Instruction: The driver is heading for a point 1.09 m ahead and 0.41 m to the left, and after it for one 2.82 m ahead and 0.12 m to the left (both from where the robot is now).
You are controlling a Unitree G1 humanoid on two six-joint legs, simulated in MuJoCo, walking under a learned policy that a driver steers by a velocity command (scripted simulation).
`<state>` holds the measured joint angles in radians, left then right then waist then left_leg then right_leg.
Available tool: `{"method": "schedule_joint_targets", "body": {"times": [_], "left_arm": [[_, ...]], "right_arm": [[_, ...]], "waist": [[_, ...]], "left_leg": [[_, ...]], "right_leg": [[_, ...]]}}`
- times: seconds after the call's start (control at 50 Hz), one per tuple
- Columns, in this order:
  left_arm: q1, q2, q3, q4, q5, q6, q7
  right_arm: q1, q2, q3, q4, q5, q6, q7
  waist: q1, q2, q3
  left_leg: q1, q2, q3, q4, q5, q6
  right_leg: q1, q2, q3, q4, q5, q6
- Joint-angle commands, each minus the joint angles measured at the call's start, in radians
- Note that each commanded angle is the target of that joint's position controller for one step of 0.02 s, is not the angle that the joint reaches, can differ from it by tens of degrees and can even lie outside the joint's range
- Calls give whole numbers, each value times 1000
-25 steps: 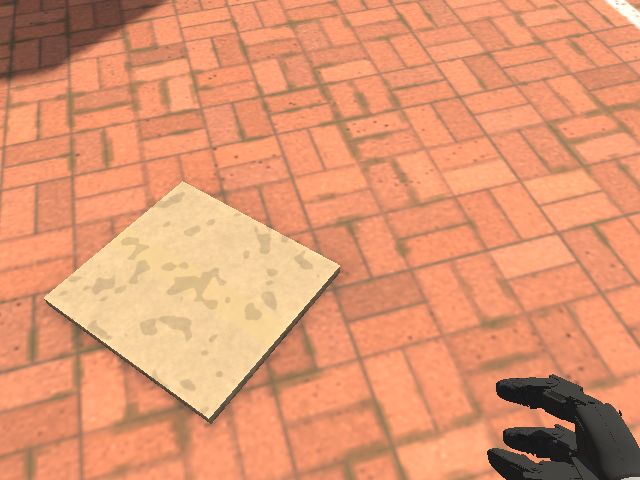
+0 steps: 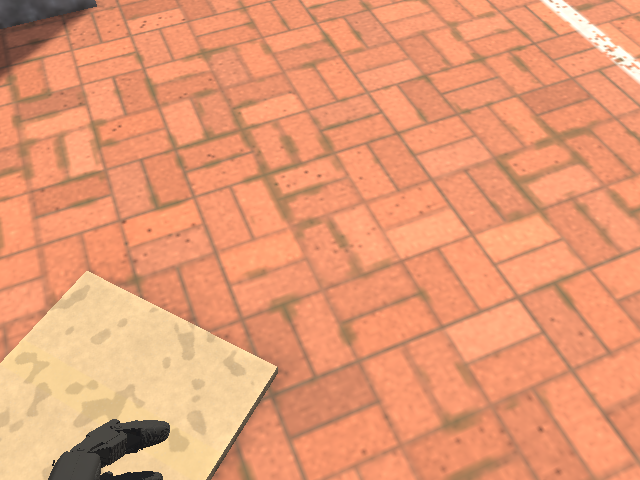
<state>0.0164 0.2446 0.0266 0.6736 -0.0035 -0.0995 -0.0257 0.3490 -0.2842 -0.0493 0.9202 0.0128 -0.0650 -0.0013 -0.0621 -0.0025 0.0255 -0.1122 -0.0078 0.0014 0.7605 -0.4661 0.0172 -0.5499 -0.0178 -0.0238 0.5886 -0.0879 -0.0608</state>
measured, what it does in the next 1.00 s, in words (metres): walks ahead, turning left: left foot, then right foot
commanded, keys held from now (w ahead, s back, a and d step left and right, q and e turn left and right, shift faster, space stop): w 0.08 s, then w+q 0.92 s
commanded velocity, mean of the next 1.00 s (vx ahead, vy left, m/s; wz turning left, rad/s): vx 0.50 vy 0.00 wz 0.41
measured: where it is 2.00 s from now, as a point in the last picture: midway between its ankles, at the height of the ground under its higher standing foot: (154, 271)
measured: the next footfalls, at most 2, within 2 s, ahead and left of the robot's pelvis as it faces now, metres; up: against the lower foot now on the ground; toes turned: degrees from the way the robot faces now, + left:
left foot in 0.46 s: +0.44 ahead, +0.18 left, +0.01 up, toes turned +13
right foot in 0.96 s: +0.70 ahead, +0.02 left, +0.00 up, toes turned +30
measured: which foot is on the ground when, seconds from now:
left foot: up 0.00-0.44, down 0.46-0.94, up 0.96-1.00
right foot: down 0.00-0.52, up 0.54-0.94, down 0.96-1.00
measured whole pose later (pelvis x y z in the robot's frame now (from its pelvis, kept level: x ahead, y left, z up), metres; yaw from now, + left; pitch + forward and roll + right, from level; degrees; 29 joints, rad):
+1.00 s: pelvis +0.55 +0.08 +0.00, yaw +28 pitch +1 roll -1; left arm 0.04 0.25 0.06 0.76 -0.01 -0.12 -0.03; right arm 0.33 -0.28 -0.10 0.74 0.03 -0.03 -0.03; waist -0.05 0.04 0.00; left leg -0.32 -0.09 -0.20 1.04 -0.60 0.12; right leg -0.43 0.03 0.01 0.63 -0.23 0.00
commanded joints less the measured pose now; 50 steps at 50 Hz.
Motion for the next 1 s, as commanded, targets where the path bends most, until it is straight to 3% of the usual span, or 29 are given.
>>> {"method": "schedule_joint_targets", "body": {"times": [0.02,0.04,0.06,0.08,0.1,0.14,0.2,0.28,0.38,0.42,0.46,0.48,0.5,0.52,0.54,0.56,0.58,0.62,0.64,0.68,0.7,0.78,0.86,0.9,0.92,0.94,0.96,0.98,1.0], "left_arm": [[399,202,71,42,-4,14,16],[309,176,63,26,-3,17,20],[241,149,54,24,2,16,17],[204,118,46,21,11,10,13],[184,102,44,23,15,5,10],[183,112,51,42,11,-11,8],[220,138,63,78,19,-17,22],[231,155,68,99,13,-14,34],[308,173,80,153,-2,13,42],[303,189,87,162,-10,28,47],[269,219,96,154,-17,40,56],[267,216,93,151,-15,49,60],[296,195,82,150,-12,49,60],[295,169,65,130,2,33,50],[266,73,35,86,10,8,35],[193,122,42,61,-26,-29,20],[125,143,45,41,-46,-47,16],[72,135,50,50,0,-46,31],[96,127,52,43,3,-37,30],[108,119,53,44,5,-16,23],[91,104,49,41,5,-9,23],[-48,61,27,9,6,-1,13],[-63,124,50,-2,-23,1,8],[-11,143,65,13,-31,-4,6],[67,147,75,44,-28,-7,6],[211,161,89,85,-17,-15,6],[367,208,100,116,2,-18,3],[340,285,103,117,19,-21,-9],[250,193,91,97,1,-19,-7]], "right_arm": [[20,-110,-13,-91,26,-49,18],[-72,-114,-11,-121,29,-54,14],[-117,-101,-12,-134,13,-50,7],[-112,-94,-19,-138,3,-37,1],[-78,-77,-18,-129,6,-20,1],[-57,-47,-14,-122,9,5,-4],[-138,-47,-18,-148,4,10,-7],[-239,-32,-14,-173,3,4,11],[-370,-13,-4,-236,4,11,36],[-383,-23,-8,-263,4,13,48],[-320,-55,-26,-266,0,17,54],[-217,-89,-47,-244,0,17,55],[-66,-148,-81,-199,5,18,49],[101,-231,-116,-161,10,28,27],[107,-254,-116,-151,20,31,22],[102,-207,-96,-183,0,22,25],[33,-156,-83,-201,-7,13,20],[-87,-87,-65,-219,-2,9,15],[-108,-90,-64,-232,-9,10,9],[-119,-79,-61,-246,-7,13,-3],[-122,-94,-64,-251,-10,16,-12],[-92,-141,-80,-252,-5,28,-32],[-65,-122,-80,-243,4,25,-30],[-72,-109,-78,-246,-5,25,-31],[-68,-82,-71,-247,-9,26,-32],[-71,-32,-55,-249,-12,23,-28],[-39,55,-28,-258,-26,20,-24],[121,19,-32,-301,36,11,-21],[52,-77,-51,-281,51,16,-27]], "waist": [[184,-173,-353],[158,-95,-232],[121,-37,-149],[79,-53,-112],[50,-71,-103],[30,-77,-81],[46,-48,-41],[84,-46,-18],[143,-44,41],[134,-56,44],[86,-93,-14],[29,-76,-78],[-33,-13,-182],[-105,98,-286],[-49,265,-363],[-76,203,-393],[-67,129,-278],[3,-2,-155],[39,53,-142],[61,66,-108],[66,56,-94],[25,99,-60],[28,115,-58],[65,128,-57],[99,126,-73],[164,82,-126],[193,-107,-224],[72,-399,-236],[102,-256,-115]], "left_leg": [[-689,9,-120,636,-46,18],[-696,65,-84,602,49,22],[-660,103,-64,533,113,19],[-591,134,-70,480,148,17],[-542,146,-75,459,170,12],[-535,154,-78,420,213,-1],[-612,153,-112,298,351,-19],[-584,124,-72,58,552,-14],[-652,110,-25,-82,474,21],[-642,93,9,-117,381,47],[-497,30,77,-131,287,82],[-339,-25,121,-161,289,109],[-52,-65,131,-195,372,158],[301,97,-118,-213,353,258],[488,275,-595,-394,115,377],[506,320,-736,-491,96,386],[416,292,-613,-472,203,349],[159,187,-381,-478,361,272],[80,177,-374,-492,368,292],[-22,153,-338,-518,377,302],[-75,141,-314,-524,366,297],[-200,84,-250,-489,335,253],[-203,111,-347,-389,175,215],[-196,112,-386,-308,132,197],[-211,85,-381,-225,119,178],[-298,17,-331,1,94,140],[-490,-76,-216,405,-154,86],[-751,-86,-191,588,-160,69],[-830,-12,-191,708,-42,43]], "right_leg": [[895,-352,659,-242,-165,-249],[727,-314,514,-260,-106,-210],[562,-276,419,-294,-24,-192],[446,-241,351,-331,27,-175],[385,-226,309,-366,19,-173],[330,-222,227,-419,54,-181],[348,-222,125,-454,115,-172],[395,-195,-8,-462,137,-123],[584,-257,-51,-419,156,-100],[647,-277,-73,-363,266,-78],[657,-269,-116,-234,594,-50],[636,-238,-150,-78,748,-27],[517,-194,-173,138,751,9],[214,-151,-164,434,379,62],[-102,28,-59,707,-389,93],[-210,17,108,797,-412,71],[-258,-25,112,762,-345,60],[-148,-96,90,596,-256,62],[-102,-96,95,561,-231,78],[-58,-84,78,470,-220,114],[-39,-72,64,399,-206,127],[88,-5,47,83,36,158],[188,-9,110,-8,67,148],[259,-11,98,-31,-11,125],[346,-4,78,-49,-48,108],[530,-50,119,-65,-85,79],[756,-239,347,-70,-174,29],[812,-431,899,-299,-444,-139],[709,-432,884,-366,-654,-158]]}}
